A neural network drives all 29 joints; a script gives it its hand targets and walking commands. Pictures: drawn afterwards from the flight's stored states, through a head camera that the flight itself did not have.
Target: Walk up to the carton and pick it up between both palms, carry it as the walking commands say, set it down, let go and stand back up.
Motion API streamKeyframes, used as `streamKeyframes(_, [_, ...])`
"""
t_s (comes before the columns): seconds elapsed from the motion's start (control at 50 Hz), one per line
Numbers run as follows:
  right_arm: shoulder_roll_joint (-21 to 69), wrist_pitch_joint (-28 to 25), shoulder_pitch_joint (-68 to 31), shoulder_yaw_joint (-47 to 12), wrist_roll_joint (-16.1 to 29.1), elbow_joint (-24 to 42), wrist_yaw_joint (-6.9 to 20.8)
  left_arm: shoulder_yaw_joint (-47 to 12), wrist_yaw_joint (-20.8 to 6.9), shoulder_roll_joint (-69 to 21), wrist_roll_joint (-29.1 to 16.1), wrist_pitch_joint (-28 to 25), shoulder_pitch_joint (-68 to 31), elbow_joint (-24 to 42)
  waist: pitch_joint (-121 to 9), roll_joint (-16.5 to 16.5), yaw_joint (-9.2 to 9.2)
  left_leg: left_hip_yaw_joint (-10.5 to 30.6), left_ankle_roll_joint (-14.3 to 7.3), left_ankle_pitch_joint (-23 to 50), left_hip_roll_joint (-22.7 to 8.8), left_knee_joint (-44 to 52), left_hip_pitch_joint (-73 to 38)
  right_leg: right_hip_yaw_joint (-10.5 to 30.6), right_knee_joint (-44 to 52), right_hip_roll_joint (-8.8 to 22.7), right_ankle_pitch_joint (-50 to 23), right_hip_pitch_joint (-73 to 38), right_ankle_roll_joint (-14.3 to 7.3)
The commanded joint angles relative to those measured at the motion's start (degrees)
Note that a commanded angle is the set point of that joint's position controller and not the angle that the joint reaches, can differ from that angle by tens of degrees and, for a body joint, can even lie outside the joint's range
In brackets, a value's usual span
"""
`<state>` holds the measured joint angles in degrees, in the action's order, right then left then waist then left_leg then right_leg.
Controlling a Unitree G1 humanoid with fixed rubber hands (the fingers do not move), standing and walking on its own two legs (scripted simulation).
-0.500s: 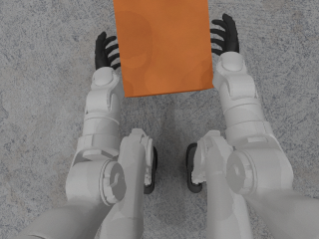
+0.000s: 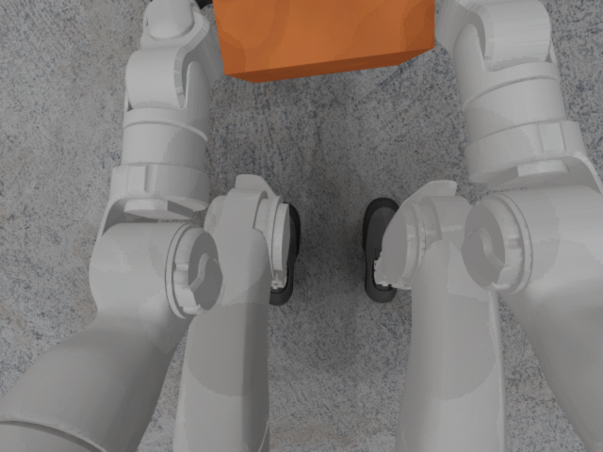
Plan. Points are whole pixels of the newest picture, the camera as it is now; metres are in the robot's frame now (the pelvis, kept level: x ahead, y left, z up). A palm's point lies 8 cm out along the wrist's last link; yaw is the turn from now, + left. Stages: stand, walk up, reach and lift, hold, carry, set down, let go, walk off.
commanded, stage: set down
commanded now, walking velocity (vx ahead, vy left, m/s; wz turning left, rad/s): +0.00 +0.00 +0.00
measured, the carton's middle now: out of the picture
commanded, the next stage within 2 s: none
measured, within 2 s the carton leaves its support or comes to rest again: rests again in 1.32 s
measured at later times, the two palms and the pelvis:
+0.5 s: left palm out of the picture +0.56 +0.17 -0.18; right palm out of the picture +0.59 -0.11 -0.18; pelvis +0.02 +0.00 -0.05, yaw +1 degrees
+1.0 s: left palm (210, 3) +0.58 +0.18 -0.27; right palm out of the picture +0.62 -0.11 -0.26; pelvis +0.05 +0.00 -0.08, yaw +1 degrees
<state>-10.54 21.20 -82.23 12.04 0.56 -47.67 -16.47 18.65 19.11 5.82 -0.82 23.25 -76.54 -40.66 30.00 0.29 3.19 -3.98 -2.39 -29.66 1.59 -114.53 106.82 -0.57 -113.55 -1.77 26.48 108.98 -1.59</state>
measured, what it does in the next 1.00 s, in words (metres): lowers itself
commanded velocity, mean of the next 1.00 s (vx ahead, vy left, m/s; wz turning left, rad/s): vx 0.00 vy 0.00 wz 0.00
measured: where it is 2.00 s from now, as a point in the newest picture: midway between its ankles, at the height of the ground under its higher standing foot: (330, 269)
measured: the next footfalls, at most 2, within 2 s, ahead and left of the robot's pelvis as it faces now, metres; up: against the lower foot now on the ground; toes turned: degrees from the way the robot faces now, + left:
none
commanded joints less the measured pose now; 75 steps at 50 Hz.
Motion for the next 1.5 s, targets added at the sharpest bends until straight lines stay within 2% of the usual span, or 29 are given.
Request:
streamKeyframes(0.0, [59.5, -3.4, -41.8, -21.7, 6.8, 5.7, 21.0, -29.4, -25.1, -48.6, -8.0, -6.1, -57.2, 12.7, -116.6, 1.1, 0.81, 4.0, 1.8, 8.8, 5.5, 13.2, -30.5, 1.7, 7.0, -5.9, -6.9, -36.0, -1.1])
streamKeyframes(0.08, [57.9, -2.6, -41.1, -18.9, 5.7, 0.3, 22.7, -27.3, -25.9, -47.0, -6.8, -5.5, -58.1, 10.5, -112.2, -0.7, 0.92, 3.0, 2.1, 7.3, 5.0, 11.7, -30.0, 1.2, 6.5, -5.3, -3.6, -32.5, -1.2])
streamKeyframes(0.16, [61.2, -2.4, -41.4, -21.8, 7.8, 5.0, 23.3, -30.8, -26.0, -45.9, -9.0, -5.7, -62.5, 15.4, -123.3, 1.1, 1.18, 3.1, 2.0, 11.7, 4.8, 9.8, -33.8, 0.0, 3.6, -5.8, -8.0, -35.6, -0.9])
streamKeyframes(0.18, [60.7, -2.3, -41.6, -22.2, 8.2, 6.1, 23.2, -32.1, -25.8, -46.6, -9.6, -6.0, -63.6, 18.7, -127.0, 0.2, -0.61, 2.8, 2.4, 15.4, 4.9, 8.7, -36.6, -0.2, 3.2, -5.8, -11.1, -36.4, -0.7])
streamKeyframes(0.2, [60.1, -2.4, -42.8, -24.4, 9.5, 9.8, 23.2, -32.9, -25.9, -46.4, -10.1, -5.7, -60.7, 18.4, -130.6, -0.4, 1.81, 2.5, 2.3, 18.6, 5.2, 7.6, -37.3, 0.0, 2.3, -5.8, -13.7, -38.7, -0.4])
streamKeyframes(0.22, [60.1, -2.5, -43.9, -24.7, 9.7, 9.9, 22.8, -33.2, -25.6, -47.7, -11.7, -6.2, -63.2, 19.1, -132.4, 1.1, -0.55, 2.8, 2.2, 18.0, 5.4, 7.9, -37.3, -0.8, 2.2, -5.9, -13.3, -39.6, -0.1])
streamKeyframes(0.24, [58.8, -2.9, -46.0, -26.3, 10.6, 12.2, 22.6, -33.0, -25.3, -46.6, -12.7, -6.7, -63.2, 19.7, -132.2, 1.9, 1.26, 3.1, 2.0, 20.2, 5.3, 7.1, -37.9, -0.3, 1.6, -5.9, -14.5, -39.1, -0.6])
streamKeyframes(0.28, [57.9, -3.5, -47.5, -26.2, 10.6, 14.4, 22.4, -32.1, -25.5, -50.3, -12.6, -6.3, -57.4, 13.9, -130.0, 3.3, 0.76, 3.2, 2.0, 21.5, 5.2, 6.0, -35.6, 0.0, 1.1, -5.8, -15.7, -39.2, -0.7])
streamKeyframes(0.3, [57.4, -4.6, -49.2, -26.9, 12.1, 15.9, 22.2, -31.8, -25.6, -49.2, -12.9, -6.8, -58.1, 14.6, -128.6, 2.9, 3.12, 3.1, 1.3, 21.6, 5.9, 6.1, -33.2, -0.1, 0.1, -5.2, -16.3, -40.3, -0.4])
streamKeyframes(0.36, [57.0, -5.8, -46.3, -26.4, 11.2, 14.7, 21.7, -32.8, -26.1, -48.9, -14.2, -8.1, -57.3, 13.4, -126.3, 5.2, -0.95, 3.9, 1.5, 22.5, 5.9, 4.8, -32.1, -0.9, -0.9, -5.6, -18.9, -37.8, 0.0])
streamKeyframes(0.42, [57.3, -5.6, -36.5, -21.8, 7.3, 4.3, 23.0, -30.0, -26.7, -46.7, -11.2, -9.1, -53.4, 10.7, -111.3, 3.5, 0.79, 2.8, 1.5, 19.5, 6.1, 3.8, -24.6, 0.8, -1.1, -5.9, -16.0, -31.5, -0.9])
streamKeyframes(0.46, [57.6, -6.5, -36.4, -20.4, 6.9, 4.0, 23.9, -28.8, -27.0, -47.8, -9.0, -9.2, -51.1, 6.5, -106.0, 2.6, -0.49, 4.1, 1.5, 19.4, 5.8, 3.8, -24.7, 0.3, -1.7, -6.4, -15.1, -26.9, -0.6])
streamKeyframes(0.5, [55.1, -6.9, -38.1, -21.8, 7.5, 4.7, 24.1, -28.7, -27.4, -47.2, -9.7, -9.7, -49.9, 7.5, -107.9, 1.1, 1.22, 2.9, 2.0, 21.4, 6.0, 2.5, -24.2, 0.1, -3.0, -6.0, -16.8, -28.4, -0.6])
streamKeyframes(0.54, [54.0, -7.8, -41.7, -23.6, 9.6, 9.1, 23.5, -30.1, -27.0, -47.9, -12.5, -10.3, -54.3, 10.7, -115.3, 1.3, -0.51, 2.8, 2.1, 26.3, 5.7, 0.1, -30.2, -0.2, -4.2, -6.0, -21.3, -31.9, -0.8])
streamKeyframes(0.56, [54.4, -8.5, -41.7, -24.2, 10.6, 10.8, 23.4, -32.4, -26.4, -48.9, -13.2, -10.7, -54.1, 12.4, -118.6, -0.8, 1.03, 3.7, 2.2, 29.7, 6.2, 0.6, -33.1, -0.6, -5.8, -6.2, -23.2, -31.1, -0.8])
streamKeyframes(0.58, [53.0, -8.9, -43.7, -24.5, 10.8, 10.9, 22.8, -33.7, -25.8, -47.5, -14.9, -11.3, -57.5, 13.6, -119.8, -0.6, -1.61, 3.7, 2.5, 29.8, 5.4, -0.3, -34.7, -0.9, -6.0, -5.7, -23.0, -30.3, -0.8])
streamKeyframes(0.6, [52.9, -8.9, -41.5, -24.5, 10.9, 10.3, 22.6, -33.0, -25.5, -49.6, -14.5, -10.9, -54.0, 12.2, -119.6, -1.0, -0.75, 3.7, 2.6, 31.1, 5.6, -0.6, -35.9, -1.0, -5.9, -5.9, -24.0, -30.4, -0.8])
streamKeyframes(0.66, [51.2, -9.3, -38.7, -21.7, 9.5, 6.0, 22.6, -32.6, -25.4, -48.9, -15.4, -11.1, -54.0, 10.8, -111.6, -0.4, -3.64, 5.1, 2.4, 28.1, 5.3, -0.6, -32.4, -1.5, -6.2, -5.5, -21.0, -26.6, -1.3])
streamKeyframes(0.82, [52.5, -9.6, -36.7, -20.8, 9.9, 3.6, 23.8, -32.7, -26.0, -47.3, -16.3, -12.5, -54.5, 9.9, -104.7, 1.2, -3.93, 3.6, 2.4, 28.0, 5.7, -4.8, -26.6, -0.6, -9.1, -5.6, -21.8, -24.8, -0.8])
streamKeyframes(0.86, [51.6, -10.7, -39.6, -21.3, 12.1, 3.6, 23.4, -32.7, -25.4, -45.1, -16.4, -13.4, -56.3, 9.5, -103.6, -1.6, -0.84, 3.7, 2.4, 30.5, 5.7, -5.2, -28.3, -0.3, -9.8, -5.6, -22.4, -23.7, -1.1])
streamKeyframes(0.9, [51.1, -11.2, -38.3, -21.1, 11.5, 2.2, 23.0, -31.6, -25.2, -46.4, -17.4, -14.2, -55.5, 8.3, -101.1, 0.6, -2.75, 4.1, 2.6, 31.2, 5.2, -5.6, -28.0, -0.9, -10.4, -5.2, -22.9, -22.8, -0.9])
streamKeyframes(0.92, [53.3, -11.1, -38.2, -22.7, 13.0, 1.9, 23.0, -30.7, -24.9, -43.6, -17.6, -14.8, -56.3, 10.7, -102.9, 2.6, -0.35, 4.1, 2.0, 32.0, 5.4, -5.9, -28.0, -0.9, -11.3, -5.3, -24.1, -24.8, -0.3])
streamKeyframes(0.94, [51.5, -11.5, -39.5, -22.4, 12.6, 2.2, 22.7, -31.6, -24.7, -44.6, -18.3, -15.1, -56.7, 9.3, -101.7, 1.6, -1.96, 4.3, 2.3, 33.1, 5.6, -6.5, -28.2, -0.4, -11.0, -5.1, -24.4, -24.2, -0.4])
streamKeyframes(1.1, [53.4, -13.7, -39.9, -26.2, 17.8, 1.7, 21.4, -31.8, -23.1, -40.2, -19.0, -17.7, -55.3, 9.8, -101.0, 2.1, 1.9, 5.0, 1.4, 41.1, 5.3, -8.4, -27.7, 1.2, -12.7, -6.4, -31.5, -25.9, 0.0])
streamKeyframes(1.22, [48.9, -14.4, -41.6, -25.2, 16.8, -0.1, 21.6, -29.5, -23.9, -40.9, -16.8, -17.2, -50.9, 1.9, -89.5, 1.9, 3.24, 3.9, 1.4, 32.6, 5.0, -8.1, -19.6, 1.5, -13.0, -6.0, -26.4, -22.3, -0.3])
streamKeyframes(1.28, [48.6, -14.3, -40.1, -23.9, 15.7, -2.1, 21.3, -30.5, -24.5, -38.9, -18.5, -17.5, -54.5, 3.4, -87.4, 4.3, -0.13, 4.2, 1.5, 29.0, 5.0, -8.4, -15.3, 1.9, -12.8, -5.6, -26.0, -23.8, -0.4])
streamKeyframes(1.38, [44.9, -14.7, -42.6, -20.5, 14.5, -4.4, 21.3, -28.2, -24.6, -36.4, -17.4, -17.5, -57.2, 0.4, -78.6, 1.7, 0.34, 3.6, 1.7, 23.5, 4.7, -7.2, -12.9, 1.5, -12.8, -4.9, -19.3, -19.1, -0.8])
streamKeyframes(1.4, [43.8, -15.4, -46.0, -21.5, 15.4, -2.5, 21.5, -26.6, -24.6, -35.6, -16.4, -17.8, -56.1, -2.2, -78.0, 2.7, 1.97, 4.3, 1.2, 22.4, 4.6, -7.7, -12.2, 1.2, -13.3, -4.6, -18.3, -18.0, -0.4])
streamKeyframes(1.48, [43.2, -15.1, -44.2, -20.2, 14.4, -6.9, 22.1, -27.0, -24.8, -34.8, -16.2, -17.8, -57.4, -3.4, -72.3, 2.6, 0.57, 4.3, 1.6, 20.1, 4.7, -6.9, -12.1, 1.0, -13.0, -4.7, -16.1, -16.5, -0.8])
